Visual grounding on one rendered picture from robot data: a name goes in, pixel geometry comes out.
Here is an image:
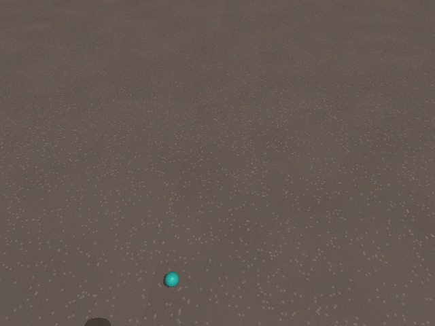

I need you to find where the ball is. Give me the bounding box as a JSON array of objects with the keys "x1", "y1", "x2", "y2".
[{"x1": 165, "y1": 272, "x2": 179, "y2": 287}]

